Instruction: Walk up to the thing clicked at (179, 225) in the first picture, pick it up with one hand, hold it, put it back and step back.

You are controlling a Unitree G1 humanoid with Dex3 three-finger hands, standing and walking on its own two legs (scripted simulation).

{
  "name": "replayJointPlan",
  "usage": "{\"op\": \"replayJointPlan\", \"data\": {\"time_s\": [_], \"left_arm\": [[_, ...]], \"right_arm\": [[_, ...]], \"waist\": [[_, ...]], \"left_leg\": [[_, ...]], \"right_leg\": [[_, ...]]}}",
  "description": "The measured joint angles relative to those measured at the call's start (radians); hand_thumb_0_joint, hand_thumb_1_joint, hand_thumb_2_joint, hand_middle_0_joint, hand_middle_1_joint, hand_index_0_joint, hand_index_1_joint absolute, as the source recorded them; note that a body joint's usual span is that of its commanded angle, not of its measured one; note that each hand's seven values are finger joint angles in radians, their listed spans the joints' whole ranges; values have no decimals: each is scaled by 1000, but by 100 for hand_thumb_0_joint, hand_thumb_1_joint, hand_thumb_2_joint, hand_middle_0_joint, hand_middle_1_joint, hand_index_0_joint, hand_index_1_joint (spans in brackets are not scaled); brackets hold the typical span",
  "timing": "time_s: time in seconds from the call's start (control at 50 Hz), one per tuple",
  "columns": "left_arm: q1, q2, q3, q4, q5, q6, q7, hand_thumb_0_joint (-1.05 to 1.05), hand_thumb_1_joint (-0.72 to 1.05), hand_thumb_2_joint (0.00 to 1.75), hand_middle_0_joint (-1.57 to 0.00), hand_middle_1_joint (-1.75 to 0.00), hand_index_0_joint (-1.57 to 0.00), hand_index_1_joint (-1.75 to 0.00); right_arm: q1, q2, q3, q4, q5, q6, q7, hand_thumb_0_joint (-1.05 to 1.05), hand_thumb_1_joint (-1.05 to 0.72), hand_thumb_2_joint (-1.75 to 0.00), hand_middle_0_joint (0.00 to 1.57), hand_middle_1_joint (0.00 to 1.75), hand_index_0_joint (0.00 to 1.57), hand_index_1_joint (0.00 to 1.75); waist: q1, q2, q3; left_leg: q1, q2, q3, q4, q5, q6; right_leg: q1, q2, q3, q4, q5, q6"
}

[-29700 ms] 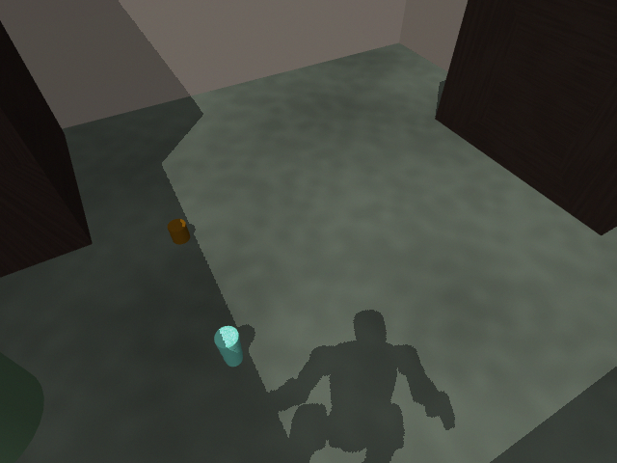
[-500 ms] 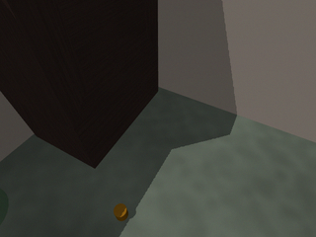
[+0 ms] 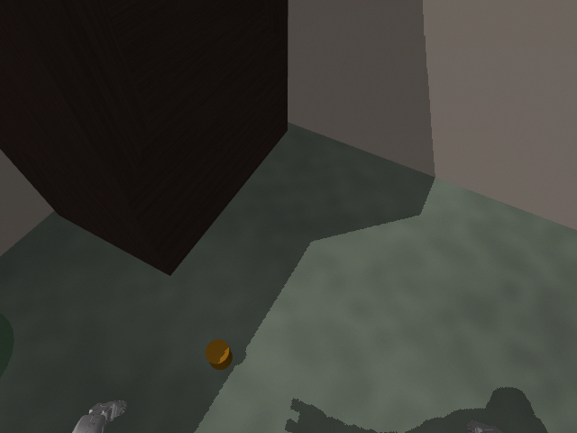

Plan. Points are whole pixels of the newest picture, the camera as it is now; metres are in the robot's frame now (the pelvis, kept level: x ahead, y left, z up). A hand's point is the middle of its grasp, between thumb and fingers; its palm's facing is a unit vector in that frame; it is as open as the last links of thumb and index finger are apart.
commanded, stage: rise first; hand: left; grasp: from above
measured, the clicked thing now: (219, 354) +0.42 +0.23 -0.73
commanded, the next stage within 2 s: none
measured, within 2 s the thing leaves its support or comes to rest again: neither
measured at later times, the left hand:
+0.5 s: hand out of the picture +0.14 +0.26 -0.21, palm faces -0.14 -0.89 -0.43, open 14.0 cm
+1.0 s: hand out of the picture +0.16 +0.28 -0.31, palm faces -0.36 -0.72 -0.59, open 14.2 cm
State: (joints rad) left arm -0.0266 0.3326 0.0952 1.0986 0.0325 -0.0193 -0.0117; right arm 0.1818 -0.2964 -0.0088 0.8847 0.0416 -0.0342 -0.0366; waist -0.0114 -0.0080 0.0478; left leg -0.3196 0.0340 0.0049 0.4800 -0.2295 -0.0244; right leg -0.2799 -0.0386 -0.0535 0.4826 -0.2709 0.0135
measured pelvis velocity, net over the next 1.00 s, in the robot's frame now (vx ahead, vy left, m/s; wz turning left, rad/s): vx -0.03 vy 0.01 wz -0.03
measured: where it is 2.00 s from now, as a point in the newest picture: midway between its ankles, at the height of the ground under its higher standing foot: outside the picture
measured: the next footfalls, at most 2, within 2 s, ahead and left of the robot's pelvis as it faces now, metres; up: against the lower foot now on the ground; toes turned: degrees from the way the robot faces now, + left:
none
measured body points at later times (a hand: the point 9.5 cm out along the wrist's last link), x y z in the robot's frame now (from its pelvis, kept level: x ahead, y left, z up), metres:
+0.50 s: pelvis +0.00 +0.01 -0.07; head +0.08 +0.02 +0.37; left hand +0.15 +0.31 -0.18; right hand +0.14 -0.25 -0.16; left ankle +0.01 +0.14 -0.74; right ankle -0.02 -0.13 -0.74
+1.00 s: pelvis -0.03 +0.01 -0.17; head +0.11 +0.02 +0.26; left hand +0.18 +0.32 -0.27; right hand +0.16 -0.25 -0.26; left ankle +0.01 +0.14 -0.74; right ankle -0.02 -0.13 -0.74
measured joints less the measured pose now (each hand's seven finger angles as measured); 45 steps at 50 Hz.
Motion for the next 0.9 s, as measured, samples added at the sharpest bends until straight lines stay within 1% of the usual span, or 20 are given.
{"op": "replayJointPlan", "data": {"time_s": [0.04, 0.08, 0.16, 0.22, 0.28, 0.38, 0.42, 0.5, 0.62, 0.68, 0.76, 0.82, 0.86, 0.9], "left_arm": [[-34, 9, 33, -10, 38, 7, -13, 0, 60, 95, -14, -60, -14, -60], [-36, 12, 52, -49, 64, 23, -14, 0, 48, 96, -11, -71, -12, -71], [0, 4, 54, -132, 101, 89, -5, 0, 21, 98, -7, -89, -8, -87], [31, -4, 52, -174, 120, 135, 4, 0, 0, 99, -6, -97, -7, -95], [63, -11, 59, -215, 138, 159, 10, 0, -19, 99, -6, -101, -7, -100], [128, -18, 63, -340, 162, 168, 15, 0, -39, 99, -6, -105, -6, -105], [152, -19, 61, -394, 170, 171, 17, -1, -44, 100, -6, -106, -6, -106], [199, -20, 50, -490, 185, 202, 15, -1, -50, 100, -6, -107, -6, -107], [251, -17, 38, -588, 207, 245, 16, -1, -53, 99, -6, -108, -6, -108], [269, -14, 36, -627, 219, 251, 19, -1, -53, 99, -6, -108, -6, -108], [288, -9, 36, -678, 232, 249, 23, -1, -53, 98, -6, -109, -6, -108], [283, 0, 29, -684, 252, 238, 26, -1, -53, 98, -6, -109, -6, -108], [264, 10, 26, -666, 274, 223, 27, -1, -53, 97, -5, -109, -6, -108], [230, 23, 26, -635, 304, 197, 29, -1, -53, 98, -5, -109, -6, -108]], "right_arm": [[13, 25, -10, -43, -10, 0, 5, 1, -93, -90, 20, 30, 20, 30], [31, 45, -16, -80, -13, 2, 9, 1, -94, -90, 21, 30, 20, 30], [67, 63, -19, -137, -8, 11, 17, 1, -93, -90, 21, 30, 20, 30], [79, 62, -19, -177, -8, 7, 24, 1, -92, -90, 21, 30, 20, 30], [82, 59, -25, -206, -13, -9, 30, 1, -91, -90, 21, 30, 20, 30], [72, 52, -37, -243, -21, -39, 28, 1, -90, -89, 21, 30, 20, 30], [62, 52, -39, -253, -23, -47, 24, 1, -89, -89, 21, 30, 20, 30], [41, 60, -37, -274, -28, -62, 18, 1, -89, -89, 21, 30, 20, 30], [20, 71, -25, -306, -35, -88, 15, 1, -89, -89, 21, 30, 20, 30], [14, 74, -21, -321, -37, -101, 15, 1, -89, -89, 21, 30, 20, 30], [5, 76, -17, -339, -38, -115, 16, 1, -88, -89, 21, 30, 20, 30], [-6, 73, -16, -341, -39, -126, 16, 1, -88, -89, 21, 30, 20, 30], [-14, 68, -16, -339, -40, -135, 19, 1, -88, -89, 21, 30, 20, 30], [-23, 62, -19, -336, -40, -145, 24, 1, -87, -89, 21, 30, 20, 30]], "waist": [[-6, -9, -16], [-11, -14, -28], [-25, -9, -56], [-32, -3, -77], [-31, -1, -97], [-23, 1, -121], [-21, 3, -127], [-20, 5, -140], [-21, 9, -155], [-21, 10, -162], [-19, 13, -170], [-19, 17, -181], [-19, 19, -191], [-19, 17, -201]], "left_leg": [[-65, 4, 3, 58, -23, -2], [-103, 8, 7, 99, -43, -2], [-144, 9, 10, 148, -71, 1], [-193, 11, 12, 206, -100, 4], [-264, 12, 12, 288, -138, 6], [-393, 14, 4, 439, -205, 9], [-434, 14, 0, 487, -225, 9], [-499, 18, -8, 556, -254, 9], [-583, 21, -18, 633, -282, 9], [-629, 21, -22, 672, -296, 8], [-696, 22, -27, 731, -315, 7], [-752, 22, -32, 781, -331, 7], [-800, 22, -35, 822, -343, 6], [-858, 21, -36, 872, -357, 6]], "right_leg": [[-68, 3, 6, 60, -22, -2], [-108, 4, 12, 101, -40, -3], [-147, 5, 17, 142, -62, 0], [-194, 4, 21, 193, -86, 3], [-264, 3, 24, 271, -122, 6], [-387, 1, 24, 416, -188, 10], [-425, 1, 22, 461, -208, 11], [-485, 3, 18, 524, -234, 11], [-563, 5, 12, 595, -262, 10], [-609, 5, 11, 635, -277, 9], [-674, 6, 10, 694, -298, 8], [-729, 6, 7, 744, -316, 7], [-777, 5, 8, 788, -330, 7], [-836, 3, 10, 841, -346, 6]]}}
